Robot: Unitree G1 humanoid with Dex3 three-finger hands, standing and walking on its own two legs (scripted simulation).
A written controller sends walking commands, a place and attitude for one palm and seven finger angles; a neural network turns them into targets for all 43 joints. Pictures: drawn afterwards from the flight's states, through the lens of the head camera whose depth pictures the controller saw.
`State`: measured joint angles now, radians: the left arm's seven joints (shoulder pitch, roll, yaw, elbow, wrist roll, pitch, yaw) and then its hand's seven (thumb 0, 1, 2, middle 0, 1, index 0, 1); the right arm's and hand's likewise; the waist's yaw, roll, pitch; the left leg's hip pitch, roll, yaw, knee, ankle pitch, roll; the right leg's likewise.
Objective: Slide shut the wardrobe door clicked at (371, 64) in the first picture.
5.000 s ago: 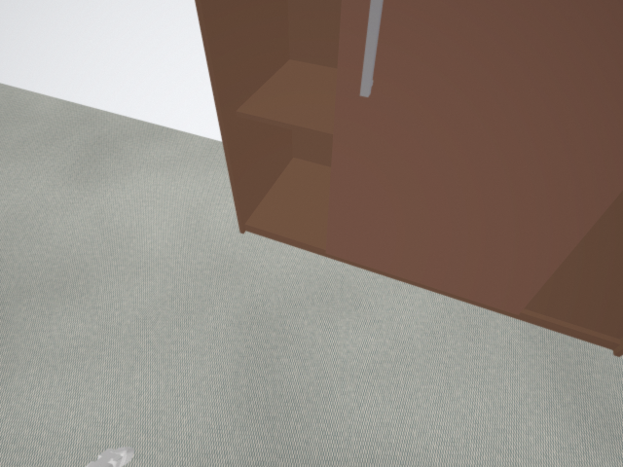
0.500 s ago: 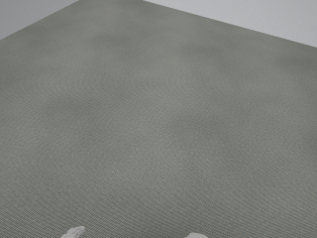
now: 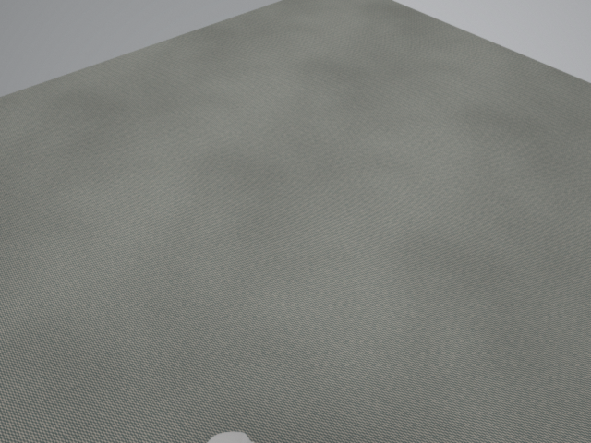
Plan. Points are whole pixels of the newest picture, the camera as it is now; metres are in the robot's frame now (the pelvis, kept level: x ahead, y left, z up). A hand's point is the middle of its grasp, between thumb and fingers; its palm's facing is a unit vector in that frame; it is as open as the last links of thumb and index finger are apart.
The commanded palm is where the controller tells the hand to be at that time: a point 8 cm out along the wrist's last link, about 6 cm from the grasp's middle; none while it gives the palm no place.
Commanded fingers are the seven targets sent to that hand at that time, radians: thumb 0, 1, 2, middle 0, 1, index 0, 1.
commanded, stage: walk to a spot facing it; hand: right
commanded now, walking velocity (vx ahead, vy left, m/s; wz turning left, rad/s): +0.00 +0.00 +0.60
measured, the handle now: out of the picture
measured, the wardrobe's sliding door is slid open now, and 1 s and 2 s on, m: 0.38 0.38 0.38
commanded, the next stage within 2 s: turn to face it in 0.96 s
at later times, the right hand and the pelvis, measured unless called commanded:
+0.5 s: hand out of the picture +0.11 -0.15 -0.16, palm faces -0.12 +0.97 -0.20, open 7.4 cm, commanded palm none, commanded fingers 0.00 -0.90 -0.90 0.20 0.30 0.20 0.30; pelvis +0.08 +0.03 +0.01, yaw +13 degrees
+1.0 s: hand (369, 293) +0.40 -0.12 -0.16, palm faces -0.47 +0.86 -0.21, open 7.4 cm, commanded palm none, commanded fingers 0.00 -0.90 -0.90 0.20 0.30 0.20 0.30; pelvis +0.21 +0.02 +0.00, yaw +32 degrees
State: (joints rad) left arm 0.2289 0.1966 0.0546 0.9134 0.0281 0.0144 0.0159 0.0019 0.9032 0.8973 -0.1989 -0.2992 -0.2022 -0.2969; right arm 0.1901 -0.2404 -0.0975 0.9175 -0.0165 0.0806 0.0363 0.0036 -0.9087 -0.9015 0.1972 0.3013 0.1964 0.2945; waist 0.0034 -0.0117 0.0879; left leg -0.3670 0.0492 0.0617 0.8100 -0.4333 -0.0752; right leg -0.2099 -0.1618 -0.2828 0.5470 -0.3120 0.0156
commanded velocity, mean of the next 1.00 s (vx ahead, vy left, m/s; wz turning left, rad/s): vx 0.16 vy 0.00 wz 0.55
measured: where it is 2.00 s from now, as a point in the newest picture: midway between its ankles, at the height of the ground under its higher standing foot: (265, 416)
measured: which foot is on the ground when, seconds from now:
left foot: up 0.00-0.04, down 0.06-0.60, up 0.62-1.00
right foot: down 0.00-0.06, up 0.08-0.58, down 0.60-1.00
